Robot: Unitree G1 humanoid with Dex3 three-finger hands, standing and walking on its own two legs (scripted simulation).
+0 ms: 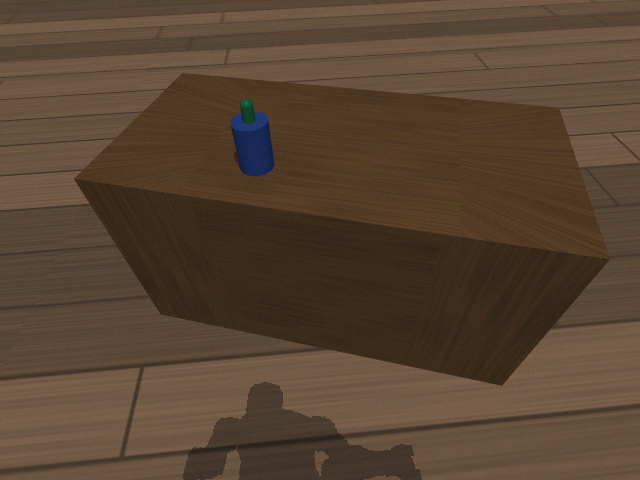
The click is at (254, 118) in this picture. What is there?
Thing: necked bottle
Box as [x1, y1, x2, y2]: [230, 99, 273, 175]
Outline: 243,99 240,103 241,112 235,115 230,121 241,170 244,173 249,175 261,175 268,172 273,167 273,158 267,117 261,112 254,111 251,102 248,99
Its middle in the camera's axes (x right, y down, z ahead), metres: -0.17 -0.24 +0.91
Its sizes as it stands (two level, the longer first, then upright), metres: 0.087 0.087 0.180
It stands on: a support 0.65 m high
